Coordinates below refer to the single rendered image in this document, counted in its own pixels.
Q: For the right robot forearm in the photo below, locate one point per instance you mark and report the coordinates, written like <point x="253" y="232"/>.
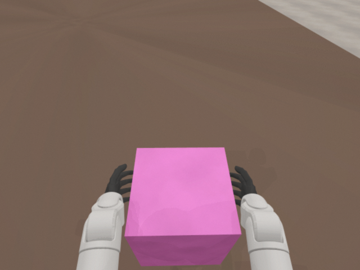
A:
<point x="266" y="240"/>

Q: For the right robot hand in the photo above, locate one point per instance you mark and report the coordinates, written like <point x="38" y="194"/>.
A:
<point x="245" y="185"/>

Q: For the carton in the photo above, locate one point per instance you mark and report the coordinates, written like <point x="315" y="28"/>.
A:
<point x="182" y="209"/>

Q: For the left robot hand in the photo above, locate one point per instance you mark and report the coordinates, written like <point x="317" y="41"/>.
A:
<point x="115" y="181"/>

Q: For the left robot forearm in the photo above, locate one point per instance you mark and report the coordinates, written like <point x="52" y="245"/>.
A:
<point x="102" y="234"/>

